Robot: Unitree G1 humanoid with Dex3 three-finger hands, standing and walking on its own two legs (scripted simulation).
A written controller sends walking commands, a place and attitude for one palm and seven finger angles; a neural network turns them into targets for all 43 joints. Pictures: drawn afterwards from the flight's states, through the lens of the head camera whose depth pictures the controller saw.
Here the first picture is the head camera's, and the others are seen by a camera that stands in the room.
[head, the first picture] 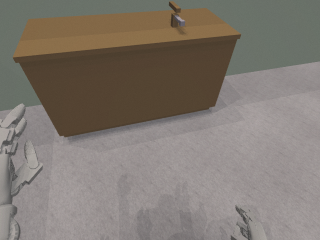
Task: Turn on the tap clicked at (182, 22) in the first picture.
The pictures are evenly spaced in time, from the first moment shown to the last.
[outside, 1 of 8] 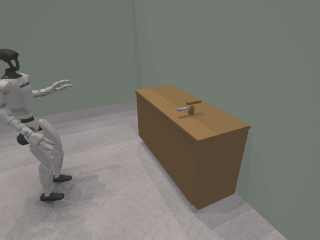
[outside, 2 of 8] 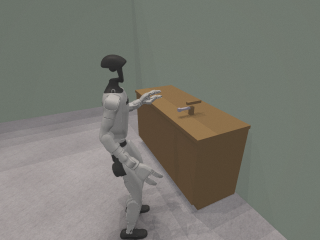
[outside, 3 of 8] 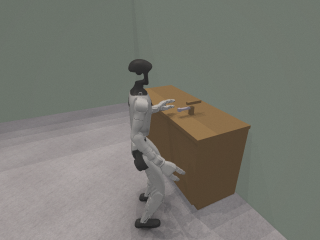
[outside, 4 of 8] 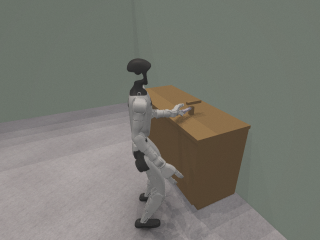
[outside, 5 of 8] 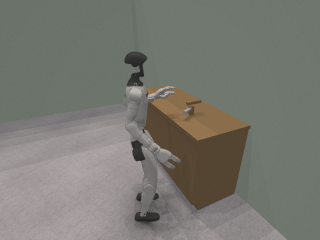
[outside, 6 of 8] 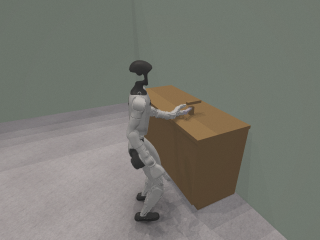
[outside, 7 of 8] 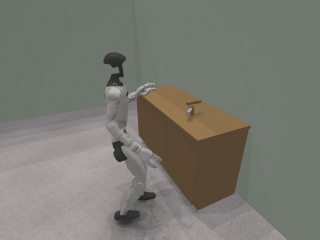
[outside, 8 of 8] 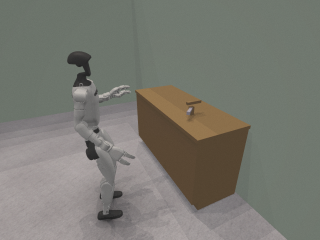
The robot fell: no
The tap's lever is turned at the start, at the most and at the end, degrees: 0 52 44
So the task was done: no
